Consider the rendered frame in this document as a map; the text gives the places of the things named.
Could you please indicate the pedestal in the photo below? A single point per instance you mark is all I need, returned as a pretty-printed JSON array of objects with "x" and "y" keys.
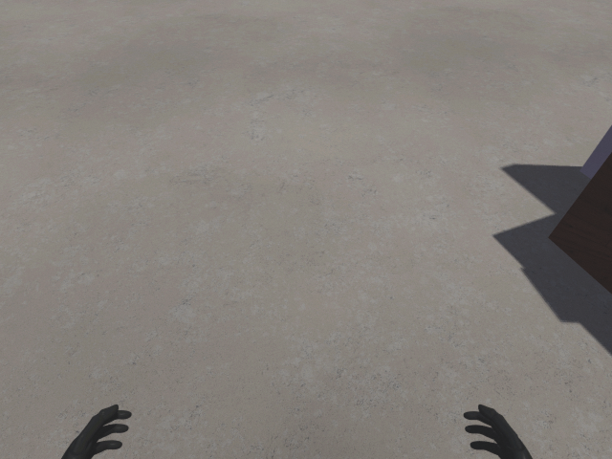
[{"x": 585, "y": 231}]

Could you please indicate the left robot hand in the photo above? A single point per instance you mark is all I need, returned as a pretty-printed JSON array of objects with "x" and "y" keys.
[{"x": 86, "y": 444}]

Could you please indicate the right robot hand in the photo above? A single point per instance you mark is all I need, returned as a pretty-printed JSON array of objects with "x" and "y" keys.
[{"x": 508, "y": 446}]

